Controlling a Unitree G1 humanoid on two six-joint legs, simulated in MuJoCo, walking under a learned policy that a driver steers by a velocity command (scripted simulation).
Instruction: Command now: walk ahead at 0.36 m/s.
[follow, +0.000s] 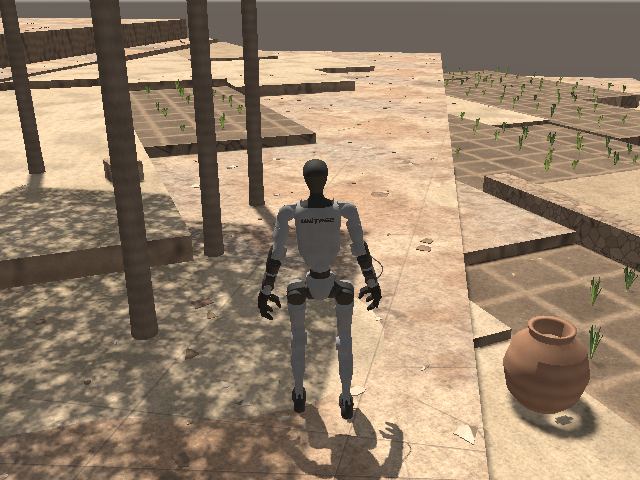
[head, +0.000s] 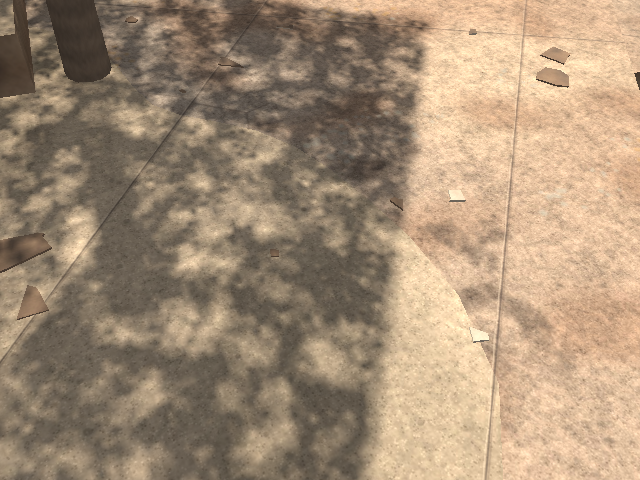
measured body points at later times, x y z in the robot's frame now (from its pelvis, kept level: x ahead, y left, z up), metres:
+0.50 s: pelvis +0.24 -0.01 -0.02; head +0.28 -0.01 +0.43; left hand +0.48 +0.21 -0.11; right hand +0.13 -0.26 -0.15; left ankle +0.01 +0.11 -0.72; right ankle +0.38 -0.11 -0.74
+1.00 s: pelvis +0.39 -0.01 +0.00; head +0.40 +0.00 +0.45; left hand +0.47 +0.24 -0.15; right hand +0.48 -0.28 -0.13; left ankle +0.43 +0.12 -0.74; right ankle +0.38 -0.11 -0.74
